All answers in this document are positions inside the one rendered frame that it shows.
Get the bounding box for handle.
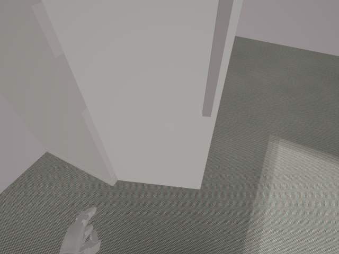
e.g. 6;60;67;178
202;0;234;117

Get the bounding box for fridge door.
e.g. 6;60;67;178
42;0;243;189

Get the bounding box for left robot hand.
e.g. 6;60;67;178
59;206;101;254

